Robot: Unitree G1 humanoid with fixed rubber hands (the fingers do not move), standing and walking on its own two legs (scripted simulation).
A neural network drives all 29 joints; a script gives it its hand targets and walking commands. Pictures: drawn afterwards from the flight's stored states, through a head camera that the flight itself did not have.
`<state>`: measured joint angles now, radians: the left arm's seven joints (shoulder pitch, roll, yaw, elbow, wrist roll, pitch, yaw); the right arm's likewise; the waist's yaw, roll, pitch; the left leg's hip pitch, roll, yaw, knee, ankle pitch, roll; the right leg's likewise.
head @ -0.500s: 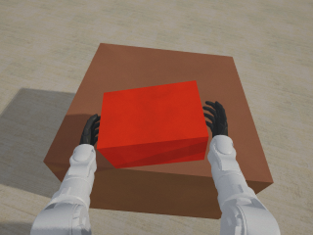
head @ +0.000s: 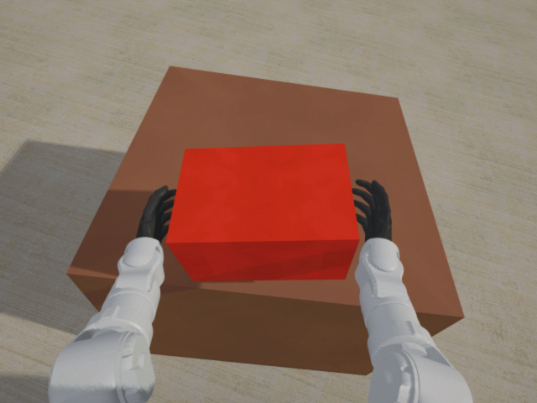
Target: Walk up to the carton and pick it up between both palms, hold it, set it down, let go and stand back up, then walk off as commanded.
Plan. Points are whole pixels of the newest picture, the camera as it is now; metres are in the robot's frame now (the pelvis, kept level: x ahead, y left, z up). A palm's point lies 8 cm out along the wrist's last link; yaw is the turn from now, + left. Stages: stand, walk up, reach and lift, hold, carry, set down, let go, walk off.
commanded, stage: set down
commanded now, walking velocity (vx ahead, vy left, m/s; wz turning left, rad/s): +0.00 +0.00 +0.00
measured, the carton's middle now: (266, 214) +0.42 +0.00 +0.00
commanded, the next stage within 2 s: none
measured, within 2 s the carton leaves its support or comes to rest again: rests again in 1.02 s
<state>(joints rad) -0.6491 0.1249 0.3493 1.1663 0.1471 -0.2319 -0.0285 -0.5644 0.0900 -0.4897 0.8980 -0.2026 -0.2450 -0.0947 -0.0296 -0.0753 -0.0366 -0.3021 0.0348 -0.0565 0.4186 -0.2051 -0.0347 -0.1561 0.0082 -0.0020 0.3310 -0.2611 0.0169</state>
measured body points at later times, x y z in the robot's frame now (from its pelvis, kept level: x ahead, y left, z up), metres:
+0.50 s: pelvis +0.01 -0.01 -0.01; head +0.15 +0.00 +0.42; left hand +0.40 +0.17 -0.07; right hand +0.38 -0.19 -0.05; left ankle +0.00 +0.14 -0.74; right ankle -0.06 -0.13 -0.74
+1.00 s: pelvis -0.01 -0.01 -0.02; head +0.15 +0.01 +0.40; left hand +0.41 +0.17 -0.08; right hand +0.37 -0.19 -0.07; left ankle +0.00 +0.14 -0.74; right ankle -0.06 -0.12 -0.74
